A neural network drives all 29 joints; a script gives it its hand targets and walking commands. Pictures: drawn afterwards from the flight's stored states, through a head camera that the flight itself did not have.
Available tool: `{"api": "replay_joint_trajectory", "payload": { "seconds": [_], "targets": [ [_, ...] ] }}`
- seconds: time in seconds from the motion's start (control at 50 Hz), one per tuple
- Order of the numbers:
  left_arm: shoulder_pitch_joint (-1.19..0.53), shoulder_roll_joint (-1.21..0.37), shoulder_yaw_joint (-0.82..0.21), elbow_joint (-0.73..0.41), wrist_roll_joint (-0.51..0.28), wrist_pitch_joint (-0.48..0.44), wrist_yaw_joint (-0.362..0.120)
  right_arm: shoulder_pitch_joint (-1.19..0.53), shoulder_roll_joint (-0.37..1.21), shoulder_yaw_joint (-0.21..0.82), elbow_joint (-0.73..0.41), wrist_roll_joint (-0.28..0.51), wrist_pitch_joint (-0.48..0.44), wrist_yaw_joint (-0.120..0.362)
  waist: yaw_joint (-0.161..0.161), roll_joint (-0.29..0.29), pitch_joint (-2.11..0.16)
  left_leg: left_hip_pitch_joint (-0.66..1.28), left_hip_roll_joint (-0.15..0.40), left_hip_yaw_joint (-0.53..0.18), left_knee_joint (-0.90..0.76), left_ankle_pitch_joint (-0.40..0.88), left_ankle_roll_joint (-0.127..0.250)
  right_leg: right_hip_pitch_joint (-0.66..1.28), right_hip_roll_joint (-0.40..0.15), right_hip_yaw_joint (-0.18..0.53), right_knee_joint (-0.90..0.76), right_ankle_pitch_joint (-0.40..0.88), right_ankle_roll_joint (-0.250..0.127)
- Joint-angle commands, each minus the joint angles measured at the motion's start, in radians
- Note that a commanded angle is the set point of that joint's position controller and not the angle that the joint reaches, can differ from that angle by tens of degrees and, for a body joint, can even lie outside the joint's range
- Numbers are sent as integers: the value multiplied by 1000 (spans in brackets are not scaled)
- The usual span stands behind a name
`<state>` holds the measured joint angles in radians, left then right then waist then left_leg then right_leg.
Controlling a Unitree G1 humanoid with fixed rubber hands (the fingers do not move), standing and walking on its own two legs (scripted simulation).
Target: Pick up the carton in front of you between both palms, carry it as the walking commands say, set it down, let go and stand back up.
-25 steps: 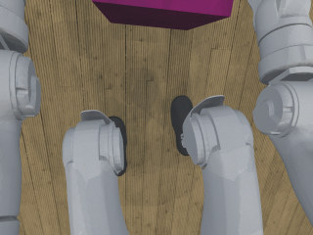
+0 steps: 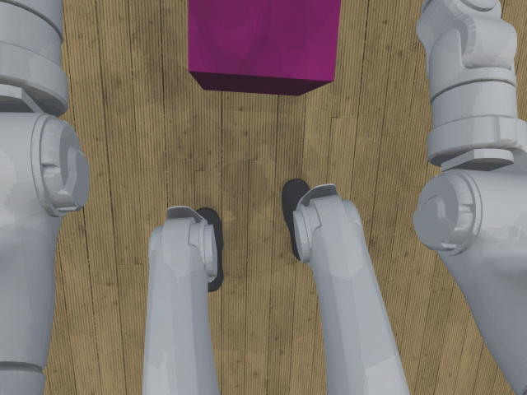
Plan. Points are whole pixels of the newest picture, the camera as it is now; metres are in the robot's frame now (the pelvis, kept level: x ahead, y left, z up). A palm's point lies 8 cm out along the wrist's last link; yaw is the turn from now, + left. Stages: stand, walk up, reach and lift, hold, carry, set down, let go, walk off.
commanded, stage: set down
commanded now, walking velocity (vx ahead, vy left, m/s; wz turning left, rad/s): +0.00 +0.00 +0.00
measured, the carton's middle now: (258, 26) +0.57 -0.06 -0.37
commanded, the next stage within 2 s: let go in 0.42 s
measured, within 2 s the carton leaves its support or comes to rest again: neither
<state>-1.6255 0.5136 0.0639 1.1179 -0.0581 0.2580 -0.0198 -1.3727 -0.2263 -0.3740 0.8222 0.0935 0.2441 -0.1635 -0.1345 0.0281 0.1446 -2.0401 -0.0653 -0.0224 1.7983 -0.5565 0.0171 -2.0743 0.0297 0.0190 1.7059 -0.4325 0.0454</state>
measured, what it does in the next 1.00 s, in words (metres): rises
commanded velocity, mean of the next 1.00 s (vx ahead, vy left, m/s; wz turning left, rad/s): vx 0.00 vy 0.00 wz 0.00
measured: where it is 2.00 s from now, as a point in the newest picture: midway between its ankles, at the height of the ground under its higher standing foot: (255, 248)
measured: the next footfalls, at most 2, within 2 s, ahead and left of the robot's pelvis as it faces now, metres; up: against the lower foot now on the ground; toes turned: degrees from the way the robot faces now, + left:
none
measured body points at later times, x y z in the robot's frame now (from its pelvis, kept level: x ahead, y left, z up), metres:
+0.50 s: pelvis +0.02 +0.00 +0.14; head +0.36 -0.01 +0.44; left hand +0.63 +0.15 +0.05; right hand +0.55 -0.23 +0.04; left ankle +0.08 +0.10 -0.46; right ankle +0.13 -0.13 -0.46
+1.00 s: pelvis +0.08 -0.02 +0.24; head +0.28 -0.01 +0.64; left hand +0.45 +0.19 +0.14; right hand +0.40 -0.26 +0.14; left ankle +0.08 +0.10 -0.46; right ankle +0.13 -0.13 -0.46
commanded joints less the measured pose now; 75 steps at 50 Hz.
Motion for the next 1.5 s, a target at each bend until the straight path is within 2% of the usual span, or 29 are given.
{"api": "replay_joint_trajectory", "payload": {
  "seconds": [0.0, 0.06, 0.08, 0.12, 0.2, 0.26, 0.3, 0.32, 0.34, 0.36, 0.38, 0.46, 0.54, 0.6, 0.64, 0.7, 0.76, 0.78, 0.8, 0.82, 0.84, 0.88, 0.96, 0.98, 1.08, 1.1, 1.38, 1.46, 1.48],
  "targets": [
    [-333, 111, -5, -177, -1, 0, -5, -219, -141, 0, -160, 12, 0, 3, -59, 178, -1351, 771, -20, 22, -231, 375, -20, 690, 44, -126, -149, 376, -1],
    [-323, 91, 16, -226, 9, 11, -8, -217, -141, 5, -203, 18, 11, 6, -48, 196, -1368, 830, -19, 24, -285, 433, -26, 728, 45, -117, -217, 409, -7],
    [-296, 96, 35, -199, 5, 12, -10, -203, -155, -8, -207, 0, 10, 6, -71, 160, -1361, 795, -23, 23, -306, 435, -25, 759, 42, -124, -229, 435, -6],
    [-251, 109, 44, -200, 10, 11, -16, -160, -126, 8, -220, 4, 12, 9, -39, 136, -1374, 808, -31, 32, -335, 462, -21, 832, 43, -118, -255, 474, 4],
    [-197, 77, 78, -183, 47, -1, -31, -108, -86, -17, -224, -40, 6, 22, -41, 136, -1314, 825, -29, 24, -428, 514, -23, 873, 40, -99, -356, 527, 11],
    [-180, 83, 108, -147, 66, -23, -41, -73, -50, -27, -185, -58, -5, 28, -55, 115, -1224, 728, -32, 27, -514, 451, -24, 973, 34, -75, -415, 549, 10],
    [-173, 83, 134, -129, 89, -33, -51, -87, -27, -20, -210, -60, -9, 30, -26, 110, -1194, 793, -27, 18, -560, 465, -18, 961, 35, -72, -471, 520, 17],
    [-191, 59, 108, -138, 82, -32, -55, -90, -38, -43, -208, -77, -10, 32, -61, 151, -1184, 815, -18, 3, -586, 451, -24, 943, 25, -75, -495, 500, 13],
    [-183, 72, 126, -123, 107, -33, -55, -80, -37, -45, -191, -86, -9, 34, -35, 138, -1183, 852, -22, 8, -596, 463, -23, 941, 30, -75, -515, 486, 16],
    [-203, 65, 128, -134, 90, -34, -57, -92, -39, -50, -213, -89, -14, 36, -62, 128, -1190, 869, -17, 2, -622, 443, -22, 961, 26, -85, -538, 477, 15],
    [-185, 45, 124, -152, 102, -36, -61, -75, -45, -59, -203, -102, -14, 35, -46, 159, -1208, 890, -23, 17, -637, 452, -34, 991, 27, -76, -559, 488, 12],
    [-63, 25, 186, -90, 153, -40, -58, 21, 3, -65, -189, -149, -10, 59, -33, 92, -1188, 931, -24, 8, -718, 480, -29, 1066, 30, -79, -629, 499, 26],
    [120, -42, 247, -177, 220, -58, -19, 178, -4, -60, -238, -203, -42, 111, 0, 88, -1273, 1106, -28, 1, -806, 632, -42, 1173, 43, -79, -694, 591, 17],
    [268, -135, 260, -289, 230, -74, 35, 340, -21, -30, -247, -221, -77, 166, -9, 83, -1214, 1210, -18, -25, -871, 711, -46, 1163, 46, -90, -748, 586, -2],
    [376, -185, 260, -379, 226, -90, 68, 375, -72, -1, -318, -224, -100, 199, 18, 69, -1216, 1270, -11, -39, -900, 744, -44, 1189, 40, -75, -779, 581, -19],
    [505, -217, 238, -482, 189, -107, 88, 524, -65, 63, -334, -206, -112, 232, 2, 20, -1165, 1218, -13, -18, -966, 649, -48, 1368, 26, -55, -834, 610, -32],
    [637, -208, 205, -572, 169, -133, 87, 654, -83, 104, -365, -176, -130, 253, 25, 18, -1118, 1220, -17, -3, -1017, 568, -50, 1500, 6, -30, -867, 604, -35],
    [673, -213, 189, -592, 150, -136, 83, 680, -77, 122, -383, -153, -136, 257, 6, 21, -1101, 1206, -11, 2, -1034, 566, -55, 1541, 4, -21, -889, 632, -44],
    [718, -212, 190, -619, 144, -144, 78, 734, -70, 143, -378, -138, -137, 262, 36, 27, -1106, 1218, -19, 8, -1041, 533, -50, 1606, -6, -6, -894, 637, -38],
    [775, -210, 180, -618, 142, -148, 73, 788, -86, 133, -386, -143, -139, 264, 18, 25, -1085, 1242, -9, 4, -1065, 522, -49, 1617, -3, -6, -907, 629, -35],
    [822, -209, 179, -619, 135, -152, 65, 830, -72, 158, -356, -125, -142, 268, 41, 32, -997, 1205, -16, 19, -1078, 478, -49, 1636, -11, 2, -933, 601, -35],
    [923, -225, 165, -615, 130, -164, 51, 944, -32, 194, -353, -107, -157, 275, 41, 21, -937, 1227, -14, 19, -1107, 415, -38, 1676, -16, 17, -963, 565, -28],
    [1124, -277, 139, -578, 124, -191, 32, 1075, -43, 214, -371, -104, -196, 267, 27, -29, -755, 1266, 1, 15, -1165, 394, -28, 1714, -13, 23, -1025, 553, -19],
    [1179, -240, 166, -558, 142, -201, 33, 1122, -37, 211, -357, -111, -203, 261, 53, -46, -725, 1282, 3, 14, -1175, 371, -24, 1736, -16, 27, -1032, 524, -15],
    [1334, -246, 133, -616, 128, -242, 28, 1256, -41, 263, -432, -85, -234, 248, 67, -39, -618, 1428, 7, -4, -1235, 397, -18, 1821, -19, 34, -1096, 542, -10],
    [1376, -234, 134, -611, 118, -249, 26, 1283, -49, 261, -459, -93, -241, 242, 61, -79, -617, 1463, 11, -7, -1244, 413, -13, 1839, -16, 28, -1105, 565, -7],
    [1747, -237, 37, -750, 87, -239, -15, 1572, -71, 300, -488, -77, -215, 245, 113, 35, -264, 1817, 42, -11, -1413, 547, -39, 1986, 17, -4, -1282, 500, -28],
    [1794, -247, 8, -776, 66, -214, -31, 1575, -86, 306, -486, -86, -192, 247, 133, 16, -213, 1850, 43, -7, -1433, 550, -43, 2023, 28, -12, -1297, 461, -32],
    [1799, -247, 9, -777, 63, -206, -33, 1572, -91, 286, -491, -88, -187, 243, 116, 3, -207, 1871, 45, -15, -1431, 574, -44, 2025, 27, -10, -1296, 481, -33]
  ]
}}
